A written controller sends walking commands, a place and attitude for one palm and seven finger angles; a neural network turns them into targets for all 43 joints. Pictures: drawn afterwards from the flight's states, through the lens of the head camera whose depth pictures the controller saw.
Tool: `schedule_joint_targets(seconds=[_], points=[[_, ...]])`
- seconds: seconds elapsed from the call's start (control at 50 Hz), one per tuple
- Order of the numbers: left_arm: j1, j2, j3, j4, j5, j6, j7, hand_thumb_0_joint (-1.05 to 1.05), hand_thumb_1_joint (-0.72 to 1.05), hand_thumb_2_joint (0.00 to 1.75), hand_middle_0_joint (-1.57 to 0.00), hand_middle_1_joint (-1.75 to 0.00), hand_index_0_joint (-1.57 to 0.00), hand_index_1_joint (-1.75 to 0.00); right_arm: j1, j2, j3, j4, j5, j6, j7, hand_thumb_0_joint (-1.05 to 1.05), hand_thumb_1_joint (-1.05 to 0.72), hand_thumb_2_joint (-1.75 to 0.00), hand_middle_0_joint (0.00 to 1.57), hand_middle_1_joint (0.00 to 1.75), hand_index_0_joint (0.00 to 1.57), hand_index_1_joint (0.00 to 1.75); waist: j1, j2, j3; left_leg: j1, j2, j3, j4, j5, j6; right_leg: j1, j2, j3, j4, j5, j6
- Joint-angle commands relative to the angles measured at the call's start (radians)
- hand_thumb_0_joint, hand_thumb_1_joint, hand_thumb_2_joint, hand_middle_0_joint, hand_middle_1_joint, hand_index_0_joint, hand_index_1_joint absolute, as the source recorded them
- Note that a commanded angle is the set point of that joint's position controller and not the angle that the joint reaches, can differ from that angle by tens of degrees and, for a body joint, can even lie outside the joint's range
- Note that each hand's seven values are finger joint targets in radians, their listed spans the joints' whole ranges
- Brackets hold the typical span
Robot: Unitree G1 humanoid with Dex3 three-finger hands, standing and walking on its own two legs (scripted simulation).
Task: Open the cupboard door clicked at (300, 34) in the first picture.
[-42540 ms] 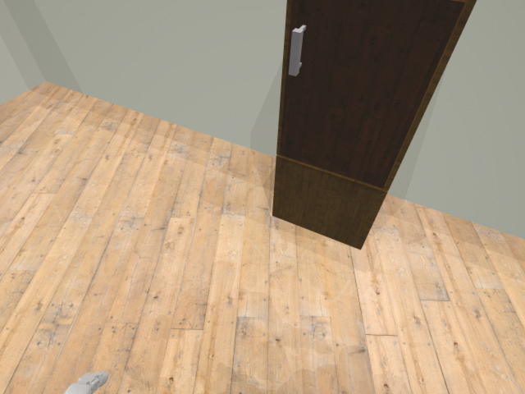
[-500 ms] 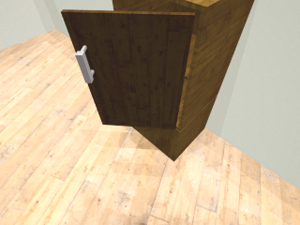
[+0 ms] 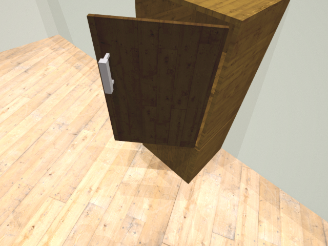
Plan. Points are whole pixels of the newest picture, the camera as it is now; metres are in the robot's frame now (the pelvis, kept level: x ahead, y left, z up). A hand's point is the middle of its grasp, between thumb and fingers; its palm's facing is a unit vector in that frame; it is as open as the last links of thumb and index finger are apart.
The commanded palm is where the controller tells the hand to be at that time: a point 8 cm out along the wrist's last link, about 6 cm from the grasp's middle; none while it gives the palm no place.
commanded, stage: come to a stop and stand still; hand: left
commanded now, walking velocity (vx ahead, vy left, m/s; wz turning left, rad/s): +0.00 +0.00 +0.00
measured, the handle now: (108, 73) +0.61 +0.24 +0.08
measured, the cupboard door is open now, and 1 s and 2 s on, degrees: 39 39 39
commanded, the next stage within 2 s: look again from close up in 0.32 s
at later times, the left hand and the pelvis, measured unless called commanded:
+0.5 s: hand out of the picture -0.01 +0.16 -0.18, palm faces +0.02 -0.98 -0.17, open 7.4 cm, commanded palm none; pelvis +0.00 +0.00 +0.00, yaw +1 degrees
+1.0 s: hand out of the picture -0.02 +0.14 -0.18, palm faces +0.02 -0.98 -0.18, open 7.4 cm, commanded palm none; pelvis -0.01 -0.03 +0.00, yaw +0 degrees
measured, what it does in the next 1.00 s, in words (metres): stands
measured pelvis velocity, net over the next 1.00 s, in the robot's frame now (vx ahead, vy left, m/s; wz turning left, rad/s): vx -0.01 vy -0.03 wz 0.00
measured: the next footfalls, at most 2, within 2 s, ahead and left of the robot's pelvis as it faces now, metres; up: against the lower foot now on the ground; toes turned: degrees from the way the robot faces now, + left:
right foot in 1.60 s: +0.12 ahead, -0.10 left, +0.00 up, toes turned -8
left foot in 1.98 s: +0.18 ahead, +0.19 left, +0.00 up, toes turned +6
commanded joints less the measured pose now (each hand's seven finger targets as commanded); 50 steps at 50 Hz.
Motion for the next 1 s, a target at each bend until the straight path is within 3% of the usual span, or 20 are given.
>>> schedule_joint_targets(seconds=[0.0, 0.04, 0.12, 0.26, 0.38, 0.4, 0.42, 0.44, 0.46, 0.52, 0.54, 0.62, 0.72, 0.98], points=[[0.071, 0.078, 0.01, -0.017, 0.001, -0.009, 0.005, 0.0, 0.9, 0.9, -0.2, -0.3, -0.2, -0.3, 0.08, -0.105, -0.011, -0.011, -0.004, -0.013, -0.003, 0.0, -0.9, -0.9, 0.2, 0.3, 0.2, 0.3, -0.002, 0.053, 0.037, 0.006, 0.148, -0.14, -0.102, 0.286, -0.036, -0.037, -0.046, 0.049, -0.046, 0.125, -0.055], [0.072, 0.079, 0.011, -0.016, 0.001, -0.009, 0.005, 0.0, 0.9, 0.9, -0.2, -0.3, -0.2, -0.3, 0.094, -0.103, -0.011, -0.006, -0.001, -0.013, -0.003, 0.0, -0.9, -0.9, 0.2, 0.3, 0.2, 0.3, -0.001, 0.026, 0.038, 0.0, 0.147, -0.14, -0.105, 0.278, -0.034, -0.025, -0.044, 0.045, -0.049, 0.124, -0.054], [0.082, 0.069, 0.008, -0.01, -0.001, -0.007, 0.008, 0.0, 0.9, 0.9, -0.2, -0.3, -0.2, -0.3, 0.112, -0.094, -0.01, 0.01, -0.004, -0.015, -0.005, 0.0, -0.9, -0.9, 0.2, 0.3, 0.2, 0.3, -0.002, 0.055, 0.049, -0.001, 0.148, -0.145, -0.119, 0.271, -0.039, -0.033, -0.043, 0.046, -0.038, 0.113, -0.053], [0.088, 0.058, 0.008, -0.001, 0.0, -0.006, 0.009, 0.0, 0.9, 0.9, -0.2, -0.3, -0.2, -0.3, 0.141, -0.076, -0.01, 0.027, -0.002, -0.016, -0.005, 0.0, -0.9, -0.9, 0.2, 0.3, 0.2, 0.3, -0.003, 0.033, 0.064, -0.028, 0.147, -0.15, -0.134, 0.203, -0.036, -0.027, -0.043, 0.043, -0.038, 0.102, -0.052], [0.103, 0.048, 0.007, 0.005, -0.001, -0.011, 0.012, 0.0, 0.9, 0.9, -0.2, -0.3, -0.2, -0.3, 0.155, -0.06, -0.011, 0.036, -0.002, -0.019, -0.006, 0.0, -0.9, -0.9, 0.2, 0.3, 0.2, 0.3, -0.004, 0.03, 0.044, -0.006, 0.141, -0.136, -0.11, 0.254, -0.033, -0.026, -0.046, 0.046, -0.038, 0.131, -0.055], [0.107, 0.087, -0.011, 0.003, 0.014, -0.042, 0.049, 0.0, 0.9, 0.9, -0.2, -0.3, -0.2, -0.3, 0.098, -0.122, -0.004, -0.043, 0.015, -0.034, 0.01, 0.0, -0.9, -0.9, 0.2, 0.3, 0.2, 0.3, -0.006, 0.057, 0.022, -0.04, 0.17, -0.145, 0.061, 0.666, -0.057, -0.052, -0.053, 0.057, 0.007, 0.319, -0.053], [0.121, 0.097, -0.001, -0.032, 0.003, -0.042, 0.042, 0.0, 0.9, 0.9, -0.2, -0.3, -0.2, -0.3, 0.158, -0.104, -0.007, -0.055, -0.004, -0.035, 0.015, 0.0, -0.9, -0.9, 0.2, 0.3, 0.2, 0.3, -0.017, 0.135, -0.058, -0.025, 0.149, -0.146, 0.033, 0.449, -0.06, -0.009, -0.048, 0.038, 0.053, 0.108, -0.081], [0.104, 0.1, -0.001, -0.035, 0.004, -0.043, 0.031, 0.0, 0.9, 0.9, -0.2, -0.3, -0.2, -0.3, 0.12, -0.091, -0.002, -0.05, -0.011, -0.037, 0.016, 0.0, -0.9, -0.9, 0.2, 0.3, 0.2, 0.3, 0.002, 0.19, -0.008, -0.066, 0.136, -0.143, 0.009, 0.373, -0.05, -0.034, -0.04, 0.041, 0.048, 0.079, -0.082], [0.108, 0.096, -0.004, -0.039, 0.004, -0.043, 0.025, 0.0, 0.9, 0.9, -0.2, -0.3, -0.2, -0.3, 0.134, -0.087, 0.0, -0.063, -0.01, -0.037, 0.015, 0.0, -0.9, -0.9, 0.2, 0.3, 0.2, 0.3, -0.005, 0.165, -0.026, -0.074, 0.142, -0.155, 0.003, 0.29, -0.031, -0.034, -0.031, 0.036, 0.047, 0.04, -0.084], [0.111, 0.061, -0.01, -0.038, 0.002, -0.043, 0.021, 0.0, 0.9, 0.9, -0.2, -0.3, -0.2, -0.3, 0.161, -0.089, -0.001, -0.075, -0.006, -0.04, 0.009, 0.0, -0.9, -0.9, 0.2, 0.3, 0.2, 0.3, -0.015, 0.089, -0.055, -0.033, 0.152, -0.16, 0.02, 0.412, -0.008, -0.035, -0.019, 0.022, 0.072, 0.104, -0.08], [0.106, 0.063, -0.011, -0.042, 0.003, -0.043, 0.02, 0.0, 0.9, 0.9, -0.2, -0.3, -0.2, -0.3, 0.161, -0.085, 0.0, -0.076, -0.006, -0.039, 0.008, 0.0, -0.9, -0.9, 0.2, 0.3, 0.2, 0.3, -0.013, 0.051, -0.035, -0.043, 0.151, -0.157, 0.027, 0.405, -0.002, -0.038, -0.021, 0.023, 0.068, 0.111, -0.079], [0.089, 0.067, -0.012, -0.056, 0.001, -0.035, 0.015, 0.0, 0.9, 0.9, -0.2, -0.3, -0.2, -0.3, 0.132, -0.089, 0.0, -0.079, -0.002, -0.028, 0.014, 0.0, -0.9, -0.9, 0.2, 0.3, 0.2, 0.3, -0.017, -0.02, 0.075, -0.1, 0.133, -0.146, -0.026, 0.163, -0.007, -0.098, -0.03, 0.047, 0.027, 0.064, -0.075], [0.094, 0.086, -0.009, -0.066, 0.003, -0.033, 0.009, 0.0, 0.9, 0.9, -0.2, -0.3, -0.2, -0.3, 0.112, -0.098, 0.003, -0.075, -0.005, -0.026, 0.019, 0.0, -0.9, -0.9, 0.2, 0.3, 0.2, 0.3, -0.01, -0.007, 0.107, -0.116, 0.124, -0.135, -0.061, 0.071, -0.011, -0.115, -0.032, 0.063, 0.002, 0.027, -0.074], [0.095, 0.108, -0.007, -0.072, 0.001, -0.038, 0.003, 0.0, 0.9, 0.9, -0.2, -0.3, -0.2, -0.3, 0.088, -0.096, 0.005, -0.047, -0.003, -0.027, 0.018, 0.0, -0.9, -0.9, 0.2, 0.3, 0.2, 0.3, -0.006, 0.023, 0.036, -0.066, 0.128, -0.11, -0.052, 0.106, -0.024, -0.082, -0.042, 0.086, -0.038, 0.081, -0.08]])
